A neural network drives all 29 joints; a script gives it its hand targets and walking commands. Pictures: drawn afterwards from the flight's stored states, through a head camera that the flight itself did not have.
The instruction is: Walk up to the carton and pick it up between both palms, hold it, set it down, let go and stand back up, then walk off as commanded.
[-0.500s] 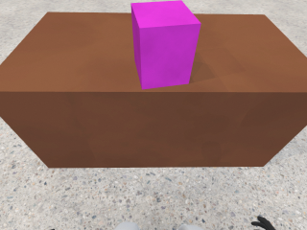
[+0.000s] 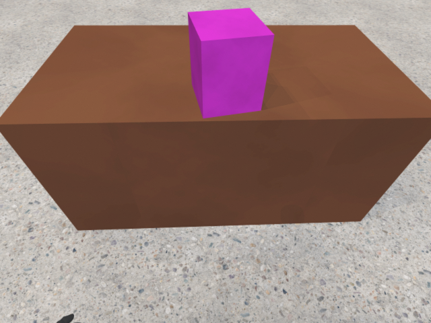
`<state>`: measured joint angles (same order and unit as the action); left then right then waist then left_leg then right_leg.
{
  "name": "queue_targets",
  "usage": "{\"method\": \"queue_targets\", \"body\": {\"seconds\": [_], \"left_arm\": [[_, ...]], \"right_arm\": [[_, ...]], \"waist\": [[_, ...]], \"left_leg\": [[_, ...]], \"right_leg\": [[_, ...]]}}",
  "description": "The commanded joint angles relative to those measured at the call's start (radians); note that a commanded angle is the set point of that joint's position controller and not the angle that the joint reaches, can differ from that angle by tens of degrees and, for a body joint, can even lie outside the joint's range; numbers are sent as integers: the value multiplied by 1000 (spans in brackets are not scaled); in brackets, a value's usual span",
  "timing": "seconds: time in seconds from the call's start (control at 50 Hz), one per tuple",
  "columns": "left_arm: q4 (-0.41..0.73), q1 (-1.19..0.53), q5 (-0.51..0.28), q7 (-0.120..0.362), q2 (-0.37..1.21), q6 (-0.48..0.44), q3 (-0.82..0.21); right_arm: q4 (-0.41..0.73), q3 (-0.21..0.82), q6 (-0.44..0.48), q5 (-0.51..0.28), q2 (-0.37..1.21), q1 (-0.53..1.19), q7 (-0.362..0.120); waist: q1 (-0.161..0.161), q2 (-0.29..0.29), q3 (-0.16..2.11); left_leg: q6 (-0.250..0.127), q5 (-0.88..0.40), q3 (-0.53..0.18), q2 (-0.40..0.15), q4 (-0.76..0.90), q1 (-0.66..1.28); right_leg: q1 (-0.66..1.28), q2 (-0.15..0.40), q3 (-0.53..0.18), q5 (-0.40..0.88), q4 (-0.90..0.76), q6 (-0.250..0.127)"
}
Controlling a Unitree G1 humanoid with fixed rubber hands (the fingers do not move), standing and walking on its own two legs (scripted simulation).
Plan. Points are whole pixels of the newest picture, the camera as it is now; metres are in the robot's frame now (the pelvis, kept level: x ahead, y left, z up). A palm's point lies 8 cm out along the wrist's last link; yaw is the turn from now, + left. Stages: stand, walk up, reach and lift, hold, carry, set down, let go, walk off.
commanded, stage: stand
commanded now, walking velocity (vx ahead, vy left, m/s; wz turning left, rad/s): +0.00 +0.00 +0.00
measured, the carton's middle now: (226, 63) +0.85 +0.01 +0.06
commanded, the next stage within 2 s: none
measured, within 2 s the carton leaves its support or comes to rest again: neither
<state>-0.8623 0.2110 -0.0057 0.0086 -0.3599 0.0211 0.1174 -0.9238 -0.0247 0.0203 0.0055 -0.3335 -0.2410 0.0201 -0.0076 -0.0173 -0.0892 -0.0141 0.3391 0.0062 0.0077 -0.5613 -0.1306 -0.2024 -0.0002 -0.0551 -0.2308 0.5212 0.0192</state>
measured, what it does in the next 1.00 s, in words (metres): stands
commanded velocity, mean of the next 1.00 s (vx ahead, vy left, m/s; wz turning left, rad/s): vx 0.00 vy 0.00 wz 0.00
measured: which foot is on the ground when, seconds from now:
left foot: down 0.00-1.00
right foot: down 0.00-1.00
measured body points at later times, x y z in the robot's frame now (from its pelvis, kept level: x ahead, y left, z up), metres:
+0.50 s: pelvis -0.03 +0.00 +0.01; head -0.04 +0.00 +0.46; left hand +0.02 +0.30 -0.12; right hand +0.06 -0.30 -0.11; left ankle -0.02 +0.11 -0.73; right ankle +0.04 -0.14 -0.73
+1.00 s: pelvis +0.01 +0.00 +0.02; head +0.01 +0.00 +0.47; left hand +0.09 +0.29 -0.12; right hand +0.11 -0.30 -0.11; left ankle -0.02 +0.11 -0.73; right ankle +0.04 -0.14 -0.73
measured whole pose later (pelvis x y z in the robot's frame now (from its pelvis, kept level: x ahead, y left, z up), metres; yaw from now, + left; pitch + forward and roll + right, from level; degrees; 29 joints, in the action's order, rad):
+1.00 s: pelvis +0.01 +0.00 +0.02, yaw +1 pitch -3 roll +0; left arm -1.10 0.10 0.00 -0.01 -0.30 -0.02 0.04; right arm -1.09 -0.03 0.03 -0.01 -0.33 -0.11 0.01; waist -0.01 -0.01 -0.05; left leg -0.01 0.22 -0.01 0.02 -0.33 -0.06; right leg -0.14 0.02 -0.04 -0.13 0.33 0.03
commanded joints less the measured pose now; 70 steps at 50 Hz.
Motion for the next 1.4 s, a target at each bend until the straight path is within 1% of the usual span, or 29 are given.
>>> {"method": "queue_targets", "body": {"seconds": [0.0,0.02,0.06,0.1,0.16,0.18,0.2,0.24,0.32,0.36,0.38,0.42,0.44,0.5,0.54,0.58,0.74,0.82,0.92,0.94,0.96,1.04,1.08,1.1,1.14,1.22,1.24,1.3,1.38], "left_arm": [[28,-110,-13,-7,-145,-53,-10],[1,-85,-9,-7,-131,-45,-11],[-22,-62,-5,-18,-169,-34,-11],[-39,-99,-8,-17,-164,-36,-16],[-58,-126,2,-16,-189,-33,-17],[-51,-140,0,-18,-190,-35,-18],[-56,-151,2,-19,-205,-37,-13],[-81,-150,4,-15,-172,-38,-20],[-113,-109,5,-6,-174,-37,-21],[-116,-111,10,-10,-156,-42,-24],[-112,-103,11,-10,-157,-48,-25],[-123,-106,12,-12,-181,-44,-18],[-129,-98,13,-11,-188,-41,-17],[-150,-81,4,-15,-158,-46,-28],[-140,-71,7,-13,-172,-48,-25],[-148,-80,9,-18,-150,-55,-31],[-180,-83,1,-27,-137,-53,-45],[-181,-108,-3,-27,-150,-61,-48],[-210,-99,3,-31,-153,-51,-42],[-204,-106,5,-33,-143,-53,-45],[-211,-113,6,-36,-155,-49,-38],[-222,-125,1,-34,-116,-49,-51],[-209,-142,5,-33,-142,-48,-44],[-208,-126,0,-36,-132,-48,-43],[-209,-124,1,-36,-157,-50,-39],[-209,-141,5,-42,-154,-47,-42],[-204,-135,-1,-40,-137,-49,-48],[-203,-143,4,-47,-165,-52,-41],[-210,-126,5,-42,-156,-54,-47]], "right_arm": [[19,-31,23,-18,-213,29,5],[24,-29,15,-7,-211,90,0],[21,-37,14,-12,-223,146,-11],[8,-33,13,-16,-205,167,-12],[-19,-49,3,-14,-220,158,-17],[-19,-47,3,-13,-216,171,-18],[-21,-50,7,-13,-217,181,-18],[-43,-49,7,-9,-208,169,-20],[-55,-58,7,-5,-211,184,-23],[-52,-60,13,-7,-205,195,-18],[-48,-58,16,-12,-200,196,-20],[-53,-53,8,-4,-182,194,-20],[-60,-57,8,-9,-185,158,-19],[-69,-65,12,-9,-206,174,-23],[-69,-71,17,-15,-227,128,-21],[-74,-60,21,-12,-198,141,-18],[-105,-42,16,-15,-175,150,-12],[-109,-47,24,-16,-204,131,-3],[-127,-39,23,-22,-174,124,3],[-126,-45,20,-20,-193,143,2],[-128,-39,20,-14,-175,135,-1],[-132,-44,18,-21,-179,132,3],[-135,-45,16,-16,-186,137,4],[-124,-44,17,-17,-185,146,10],[-125,-50,21,-14,-204,148,13],[-128,-48,17,-16,-195,149,9],[-133,-46,17,-20,-189,144,7],[-131,-45,18,-16,-185,148,5],[-147,-47,18,-21,-206,128,9]], "waist": [[39,-1,50],[10,18,60],[-12,17,44],[-2,25,25],[5,-33,-12],[5,-62,-3],[10,-20,-19],[15,-3,-8],[-11,55,7],[-7,37,22],[-12,63,19],[-10,7,6],[5,7,17],[-5,20,31],[-1,-9,55],[4,24,66],[-6,5,74],[5,-27,99],[-1,27,101],[-11,23,84],[4,-17,96],[10,29,87],[11,12,97],[10,49,97],[0,1,87],[9,2,99],[8,33,84],[11,-5,99],[10,45,96]], "left_leg": [[-17,-285,-115,-129,231,46],[-26,-208,-122,-136,238,19],[-35,-70,-147,-146,282,-41],[-31,54,-161,-145,323,-77],[-23,103,-150,-123,324,-70],[-32,113,-167,-137,326,-67],[-31,87,-151,-132,320,-51],[-25,108,-146,-126,333,-47],[-34,218,-172,-132,381,-120],[-25,176,-166,-132,364,-115],[-23,184,-156,-128,360,-125],[-25,164,-142,-117,346,-112],[-21,171,-144,-116,349,-109],[-22,198,-150,-122,350,-122],[-21,146,-150,-128,337,-102],[-28,53,-156,-141,347,-67],[-25,-94,-134,-136,316,-47],[-20,-248,-116,-142,304,6],[-17,-306,-98,-138,303,24],[-18,-287,-104,-138,302,7],[-16,-294,-96,-138,300,38],[-12,-300,-83,-132,299,49],[-17,-322,-98,-142,299,51],[-22,-362,-93,-146,295,52],[-19,-402,-97,-145,291,55],[-10,-362,-93,-142,306,67],[-5,-363,-91,-137,303,68],[-6,-376,-103,-146,306,61],[-3,-385,-92,-136,307,69]], "right_leg": [[43,127,-103,274,-158,-36],[72,105,-75,198,-181,-23],[130,103,-60,116,-193,-15],[106,114,-86,5,-229,-13],[28,116,-98,-124,-282,-13],[15,123,-103,-127,-284,-11],[-12,123,-113,-118,-298,-12],[-13,123,-112,-116,-290,-14],[31,110,-94,-98,-254,-13],[30,104,-87,-74,-246,-17],[38,111,-92,-84,-249,-20],[-4,114,-106,-131,-276,-23],[-17,117,-122,-163,-280,-23],[-3,118,-119,-155,-281,-22],[32,113,-108,-82,-255,-22],[27,114,-95,9,-231,-23],[86,128,-85,98,-245,-24],[125,140,-70,244,-217,-23],[135,139,-68,293,-219,-25],[138,136,-69,281,-230,-21],[126,130,-63,280,-224,-22],[119,132,-62,289,-230,-21],[136,130,-50,303,-231,-21],[136,137,-62,317,-226,-20],[132,131,-51,328,-216,-21],[136,134,-45,325,-223,-20],[137,138,-51,309,-220,-20],[153,138,-41,330,-220,-21],[153,137,-34,307,-221,-15]]}}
